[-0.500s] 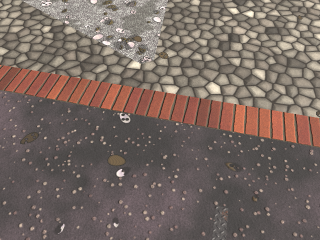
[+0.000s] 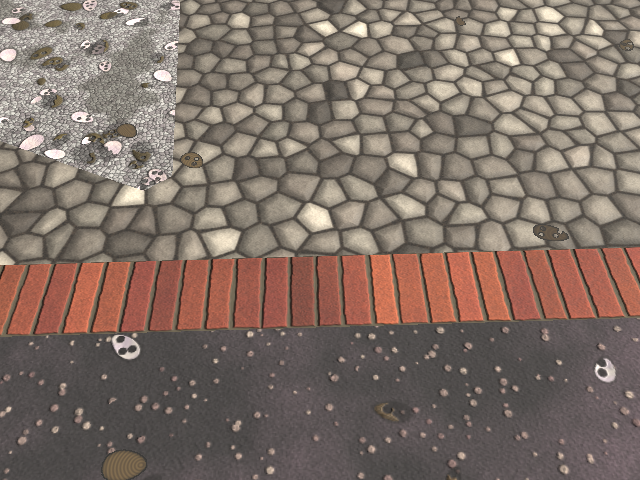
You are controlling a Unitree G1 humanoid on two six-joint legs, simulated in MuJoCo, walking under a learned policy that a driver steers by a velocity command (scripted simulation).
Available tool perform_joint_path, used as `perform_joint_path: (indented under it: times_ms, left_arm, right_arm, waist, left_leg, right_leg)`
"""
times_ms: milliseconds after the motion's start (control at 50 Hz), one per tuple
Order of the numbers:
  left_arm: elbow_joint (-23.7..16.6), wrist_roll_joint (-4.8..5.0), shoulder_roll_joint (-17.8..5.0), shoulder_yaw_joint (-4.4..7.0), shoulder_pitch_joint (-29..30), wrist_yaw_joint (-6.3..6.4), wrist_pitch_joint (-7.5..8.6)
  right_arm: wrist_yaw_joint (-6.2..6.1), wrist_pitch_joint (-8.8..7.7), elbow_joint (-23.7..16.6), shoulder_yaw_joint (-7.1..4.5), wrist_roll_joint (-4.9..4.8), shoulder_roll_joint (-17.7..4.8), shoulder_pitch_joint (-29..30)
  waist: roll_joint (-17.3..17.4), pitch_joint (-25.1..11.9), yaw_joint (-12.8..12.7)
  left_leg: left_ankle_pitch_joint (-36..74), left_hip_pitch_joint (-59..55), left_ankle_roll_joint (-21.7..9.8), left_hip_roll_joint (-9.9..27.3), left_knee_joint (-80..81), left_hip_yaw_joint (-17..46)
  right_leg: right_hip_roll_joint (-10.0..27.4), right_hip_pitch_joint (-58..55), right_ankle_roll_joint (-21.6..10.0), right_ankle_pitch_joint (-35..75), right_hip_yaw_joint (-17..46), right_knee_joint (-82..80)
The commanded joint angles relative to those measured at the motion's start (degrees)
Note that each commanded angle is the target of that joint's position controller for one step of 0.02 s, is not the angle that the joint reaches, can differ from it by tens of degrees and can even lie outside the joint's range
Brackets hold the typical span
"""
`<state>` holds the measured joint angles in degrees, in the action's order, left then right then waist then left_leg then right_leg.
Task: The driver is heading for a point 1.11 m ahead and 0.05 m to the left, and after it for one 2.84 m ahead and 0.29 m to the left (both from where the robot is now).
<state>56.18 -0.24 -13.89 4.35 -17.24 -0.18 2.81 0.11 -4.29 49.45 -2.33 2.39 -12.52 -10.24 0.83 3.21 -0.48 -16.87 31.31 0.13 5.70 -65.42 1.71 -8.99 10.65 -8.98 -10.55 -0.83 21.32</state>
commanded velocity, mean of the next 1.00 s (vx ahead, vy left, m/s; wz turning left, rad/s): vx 0.50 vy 0.00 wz -0.14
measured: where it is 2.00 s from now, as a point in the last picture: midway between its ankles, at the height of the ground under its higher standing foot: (332, 260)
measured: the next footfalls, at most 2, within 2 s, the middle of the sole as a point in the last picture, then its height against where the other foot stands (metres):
left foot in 0.34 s outside the picture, level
right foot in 0.86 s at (400, 422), level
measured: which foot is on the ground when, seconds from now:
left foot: up 0.00-0.32, down 0.34-0.86, up 0.88-1.00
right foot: down 0.00-0.34, up 0.36-0.84, down 0.86-1.00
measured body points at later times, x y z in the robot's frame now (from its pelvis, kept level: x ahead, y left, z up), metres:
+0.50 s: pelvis +0.29 +0.05 +0.00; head +0.32 +0.06 +0.45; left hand +0.38 +0.30 -0.14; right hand +0.33 -0.23 -0.12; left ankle +0.34 +0.12 -0.74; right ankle +0.18 -0.06 -0.65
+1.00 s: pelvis +0.52 -0.04 +0.00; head +0.54 -0.05 +0.45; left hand +0.69 +0.19 -0.11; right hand +0.50 -0.30 -0.15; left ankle +0.45 +0.10 -0.66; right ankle +0.55 -0.12 -0.74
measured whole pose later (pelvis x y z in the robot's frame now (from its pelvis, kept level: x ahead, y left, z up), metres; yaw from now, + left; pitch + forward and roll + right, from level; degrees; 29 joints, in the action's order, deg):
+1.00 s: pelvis +0.52 -0.04 +0.00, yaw -5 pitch +0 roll +0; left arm 46.5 -1.8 -12.2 1.7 -9.8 0.0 4.2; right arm 0.3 -1.9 52.0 -3.1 0.7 -14.0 -22.4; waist 1.8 1.8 2.1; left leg -21.0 21.1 -4.5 0.4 -62.9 0.6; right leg -0.7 15.7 -3.6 -10.8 -6.6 26.1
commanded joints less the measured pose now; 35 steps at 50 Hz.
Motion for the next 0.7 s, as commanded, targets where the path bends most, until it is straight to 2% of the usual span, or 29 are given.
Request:
perform_joint_path:
  times_ms: [20,100,160,220,240,280,300,320,340,360,380,400,420,440,480,540,620,700]
  left_arm:
    - [-3.16,0.38,-7.65,1.33,-2.15,0.29,1.59]
    - [-3.24,0.24,-7.57,1.27,-7.69,0.22,0.98]
    - [-3.58,-0.07,-8.10,1.33,-10.61,0.56,0.66]
    - [-3.59,-0.59,-7.96,1.10,-12.09,1.07,0.76]
    - [-3.65,-0.70,-8.04,1.03,-11.84,1.31,0.92]
    - [-4.23,-0.79,-9.10,1.06,-9.08,1.54,1.47]
    - [-4.32,-0.95,-9.93,1.20,-8.19,1.37,1.76]
    - [-4.44,-0.86,-10.21,1.19,-7.14,0.95,2.03]
    - [-5.84,-0.52,-7.18,0.36,-8.25,0.55,2.33]
    - [-5.41,1.82,-2.24,-0.37,-18.30,0.38,1.96]
    - [-4.28,-0.46,-7.01,0.10,-17.05,0.76,1.55]
    - [-5.28,-1.06,-7.10,0.20,-10.84,0.51,1.39]
    - [-6.41,-1.27,-6.24,-0.13,-6.40,0.17,1.49]
    - [-7.07,-1.43,-5.78,-0.15,-4.64,-0.23,1.19]
    - [-7.11,-1.96,-4.61,-0.48,-5.47,-0.90,0.08]
    - [-7.97,-2.29,-3.53,-0.88,-2.96,-1.44,-0.68]
    - [-11.67,-2.13,-2.35,-1.94,7.99,-1.95,-0.64]
    - [-14.12,-1.54,-1.01,-3.06,15.60,-1.86,-0.33]
  right_arm:
    - [0.47,1.63,-3.24,-0.83,0.50,-3.95,-2.23]
    - [0.83,1.93,-7.47,-0.60,0.07,-4.55,7.92]
    - [1.13,1.70,-9.98,-0.07,-0.27,-4.69,13.66]
    - [1.43,0.99,-11.80,0.51,-0.59,-4.73,17.13]
    - [1.45,0.71,-12.09,0.52,-0.65,-5.03,16.82]
    - [1.10,0.17,-10.53,-0.08,-0.71,-6.70,10.45]
    - [0.59,-0.20,-8.55,-0.80,-0.84,-8.28,4.28]
    - [-0.05,-0.79,-6.11,-1.40,-0.75,-9.43,-4.15]
    - [-0.93,-1.24,-5.19,-2.20,0.48,-12.81,-12.74]
    - [-0.66,-0.64,-4.28,-3.76,1.33,-18.50,-14.95]
    - [0.11,0.25,-4.40,-3.33,-0.62,-14.14,-11.85]
    - [0.30,0.29,-5.47,-2.21,-1.09,-9.45,-5.94]
    - [0.53,0.00,-5.40,-1.51,-0.80,-6.79,-3.53]
    - [0.40,-0.36,-4.67,-1.18,-0.63,-6.10,-3.78]
    - [0.35,-1.19,-2.63,-0.84,-1.14,-5.59,-5.95]
    - [0.59,-2.15,-0.76,-1.14,-1.75,-6.63,-9.43]
    - [0.45,-1.62,0.79,-1.08,-1.91,-6.55,-13.05]
    - [0.29,-1.31,2.42,-1.18,-1.92,-7.45,-17.01]
  waist:
    - [-1.57,-1.07,1.66]
    - [-3.99,-0.75,-2.29]
    - [-4.69,-0.84,-4.49]
    - [-5.24,-0.38,-5.56]
    - [-5.53,-0.30,-5.05]
    - [-6.07,-1.72,-1.49]
    - [-5.87,-4.58,1.08]
    - [-3.87,-8.87,5.36]
    - [0.69,-15.95,7.89]
    - [15.66,-22.51,3.64]
    - [8.28,-18.54,2.66]
    - [2.77,-8.71,1.56]
    - [-0.55,-4.66,1.43]
    - [0.89,-3.14,0.74]
    - [4.08,-3.38,-0.79]
    - [4.15,-3.09,-1.18]
    - [3.51,0.17,0.89]
    - [3.71,0.51,3.05]
  left_leg:
    - [4.77,3.63,2.35,0.34,5.54,-2.12]
    - [12.87,8.08,2.90,-0.87,15.88,-2.65]
    - [15.18,9.56,2.41,-2.44,22.17,-2.31]
    - [15.94,7.79,0.73,-3.78,29.02,-3.08]
    - [15.87,5.28,-0.22,-4.05,31.35,-2.85]
    - [12.97,-5.62,-2.57,-5.87,35.33,-2.99]
    - [10.75,-12.80,-3.74,-7.58,36.35,-3.55]
    - [13.03,-23.08,-5.16,-6.92,39.70,-3.43]
    - [7.57,-36.36,-7.68,4.00,39.06,7.91]
    - [7.66,-49.37,-16.73,19.15,43.86,35.61]
    - [-1.54,-43.96,-17.05,17.98,48.30,42.60]
    - [-3.19,-34.92,-15.66,15.34,49.79,32.75]
    - [2.25,-29.03,-14.06,12.23,51.07,25.09]
    - [8.14,-26.21,-12.58,9.67,51.97,19.61]
    - [16.15,-23.29,-11.31,6.88,53.32,13.43]
    - [19.69,-23.68,-12.25,6.18,55.42,9.75]
    - [19.96,-24.27,-11.92,4.31,58.33,5.54]
    - [25.68,-26.46,-11.04,4.02,57.20,2.78]
  right_leg:
    - [14.81,-0.19,-7.03,23.86,14.74,-9.47]
    - [13.63,-5.03,-3.84,25.54,15.95,-8.38]
    - [14.10,-10.00,-3.60,26.30,17.84,-6.81]
    - [15.60,-14.01,-3.45,28.72,18.32,-5.58]
    - [16.37,-14.42,-2.87,29.98,18.61,-5.11]
    - [16.88,-13.03,-0.69,38.50,17.69,-1.63]
    - [16.05,-13.16,0.21,45.33,16.85,4.48]
    - [13.41,-10.84,1.19,44.36,14.30,14.69]
    - [10.48,-2.19,1.94,27.41,12.38,29.43]
    - [0.00,15.04,4.47,-16.48,6.67,48.71]
    - [3.20,21.10,3.71,-17.73,8.54,54.25]
    - [5.71,22.70,3.95,-12.23,8.42,53.79]
    - [7.51,22.31,4.08,-8.99,8.00,50.76]
    - [8.84,21.40,4.26,-8.03,7.47,48.21]
    - [9.74,18.34,5.05,-7.35,6.32,44.87]
    - [11.05,21.37,6.17,-5.28,3.86,41.59]
    - [13.71,26.21,7.97,2.67,0.59,30.24]
    - [12.52,23.05,8.13,7.51,-2.11,18.79]
Velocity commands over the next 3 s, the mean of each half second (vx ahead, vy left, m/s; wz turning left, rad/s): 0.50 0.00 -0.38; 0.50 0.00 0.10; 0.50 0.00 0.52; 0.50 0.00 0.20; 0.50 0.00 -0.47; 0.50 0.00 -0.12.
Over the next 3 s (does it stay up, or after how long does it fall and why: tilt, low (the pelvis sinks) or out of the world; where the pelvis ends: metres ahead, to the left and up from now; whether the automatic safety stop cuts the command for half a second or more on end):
stays up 1.59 0.09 -0.15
